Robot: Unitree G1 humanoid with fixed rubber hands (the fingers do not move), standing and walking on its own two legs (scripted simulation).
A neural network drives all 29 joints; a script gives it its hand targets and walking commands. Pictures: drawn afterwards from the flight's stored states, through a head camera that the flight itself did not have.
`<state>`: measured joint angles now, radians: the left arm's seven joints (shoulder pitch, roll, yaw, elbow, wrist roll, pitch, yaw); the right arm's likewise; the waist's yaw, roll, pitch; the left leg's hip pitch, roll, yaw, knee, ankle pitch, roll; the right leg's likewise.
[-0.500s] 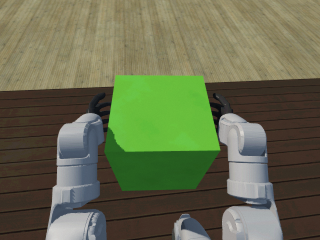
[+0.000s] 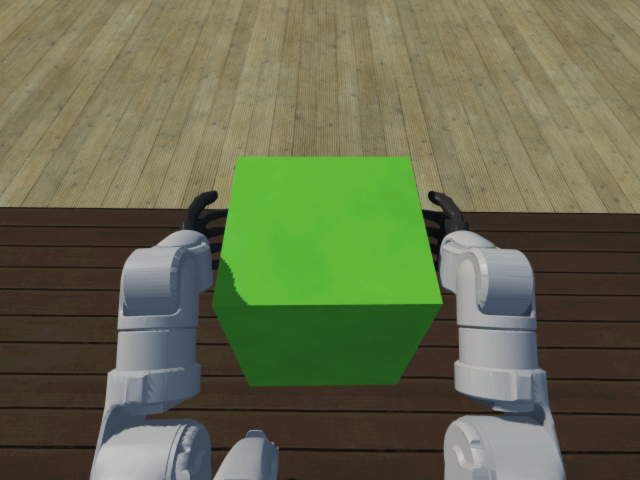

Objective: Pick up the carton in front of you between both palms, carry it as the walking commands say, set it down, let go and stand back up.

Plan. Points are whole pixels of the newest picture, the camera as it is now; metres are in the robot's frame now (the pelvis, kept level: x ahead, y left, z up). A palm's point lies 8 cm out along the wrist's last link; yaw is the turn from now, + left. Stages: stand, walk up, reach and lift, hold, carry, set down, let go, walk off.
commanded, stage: carry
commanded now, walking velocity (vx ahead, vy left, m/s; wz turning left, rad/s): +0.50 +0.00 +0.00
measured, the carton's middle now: (323, 280) +0.36 +0.02 +0.03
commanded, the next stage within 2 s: none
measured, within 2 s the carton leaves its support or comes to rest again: neither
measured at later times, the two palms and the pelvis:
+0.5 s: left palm (234, 117) +0.65 +0.18 +0.08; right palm (415, 127) +0.63 -0.12 +0.08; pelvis +0.28 +0.04 -0.02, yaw -1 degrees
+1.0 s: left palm (264, 55) +0.91 +0.16 +0.05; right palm (403, 56) +0.93 -0.14 +0.04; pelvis +0.56 -0.01 -0.05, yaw +1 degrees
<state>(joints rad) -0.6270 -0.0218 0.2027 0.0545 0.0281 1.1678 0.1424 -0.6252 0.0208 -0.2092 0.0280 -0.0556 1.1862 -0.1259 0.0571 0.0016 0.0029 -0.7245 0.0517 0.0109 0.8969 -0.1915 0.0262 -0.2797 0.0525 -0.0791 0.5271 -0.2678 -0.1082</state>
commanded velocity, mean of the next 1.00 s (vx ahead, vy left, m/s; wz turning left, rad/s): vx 0.50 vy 0.00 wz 0.00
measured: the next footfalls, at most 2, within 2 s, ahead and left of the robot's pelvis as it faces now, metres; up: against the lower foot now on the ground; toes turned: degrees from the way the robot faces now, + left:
left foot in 0.16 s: +0.28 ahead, +0.09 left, -0.02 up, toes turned +2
right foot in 0.70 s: +0.58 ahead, -0.05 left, -0.05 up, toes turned -2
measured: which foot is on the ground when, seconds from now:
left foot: up 0.00-0.14, down 0.16-0.72, up 0.74-1.00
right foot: down 0.00-0.18, up 0.20-0.68, down 0.70-1.00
